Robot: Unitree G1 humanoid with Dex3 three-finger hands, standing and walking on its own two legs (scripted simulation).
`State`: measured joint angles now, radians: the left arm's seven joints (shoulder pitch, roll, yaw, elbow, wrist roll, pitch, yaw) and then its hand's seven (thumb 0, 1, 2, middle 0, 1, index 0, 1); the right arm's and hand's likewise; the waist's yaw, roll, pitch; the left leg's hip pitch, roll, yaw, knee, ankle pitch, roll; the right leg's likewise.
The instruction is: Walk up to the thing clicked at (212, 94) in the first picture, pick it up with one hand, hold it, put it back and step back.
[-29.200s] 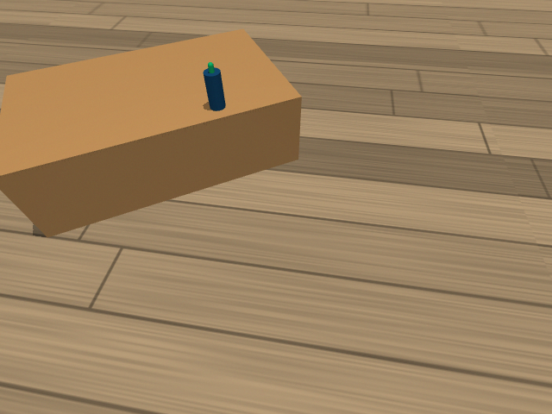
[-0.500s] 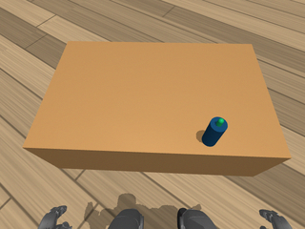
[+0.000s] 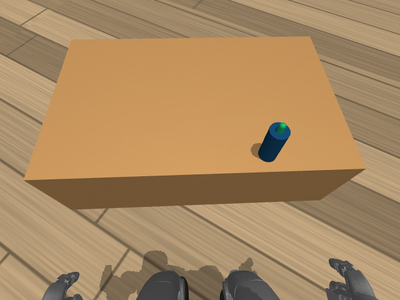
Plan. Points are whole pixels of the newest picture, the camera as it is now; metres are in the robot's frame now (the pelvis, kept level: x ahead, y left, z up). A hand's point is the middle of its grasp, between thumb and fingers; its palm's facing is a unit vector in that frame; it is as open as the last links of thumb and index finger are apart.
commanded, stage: step back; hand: right
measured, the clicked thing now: (274, 140) +0.58 -0.26 -0.27
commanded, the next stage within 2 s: none
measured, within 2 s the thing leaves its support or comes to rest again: neither
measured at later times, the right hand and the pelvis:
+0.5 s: hand out of the picture -0.01 -0.26 -0.14, palm faces -0.12 +0.90 -0.42, open 7.4 cm; pelvis -0.11 +0.00 +0.00, yaw +4 degrees
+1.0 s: hand out of the picture -0.12 -0.32 -0.15, palm faces -0.04 +0.93 -0.37, open 7.4 cm; pelvis -0.24 -0.05 +0.00, yaw +1 degrees
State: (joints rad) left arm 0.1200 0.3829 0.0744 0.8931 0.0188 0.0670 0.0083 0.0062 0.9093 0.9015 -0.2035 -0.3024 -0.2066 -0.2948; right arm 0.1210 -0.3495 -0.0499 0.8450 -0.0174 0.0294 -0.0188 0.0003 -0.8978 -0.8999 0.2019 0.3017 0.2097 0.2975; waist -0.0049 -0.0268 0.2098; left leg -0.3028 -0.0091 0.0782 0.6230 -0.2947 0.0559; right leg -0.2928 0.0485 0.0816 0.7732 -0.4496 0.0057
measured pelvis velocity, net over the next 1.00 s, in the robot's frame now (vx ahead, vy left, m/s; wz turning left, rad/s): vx -0.24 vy -0.05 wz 0.01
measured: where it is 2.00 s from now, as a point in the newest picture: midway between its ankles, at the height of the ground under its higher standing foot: outside the picture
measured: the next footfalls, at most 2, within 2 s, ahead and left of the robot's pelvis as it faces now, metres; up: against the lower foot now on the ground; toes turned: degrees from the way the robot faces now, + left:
right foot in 0.04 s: +0.02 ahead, -0.11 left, +0.00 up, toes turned +3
left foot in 0.42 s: -0.08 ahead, +0.12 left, +0.00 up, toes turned +2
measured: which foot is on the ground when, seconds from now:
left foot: down 0.00-0.08, up 0.10-0.40, down 0.42-0.84, up 0.86-1.00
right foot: up 0.00-0.02, down 0.04-0.44, up 0.46-0.78, down 0.80-1.00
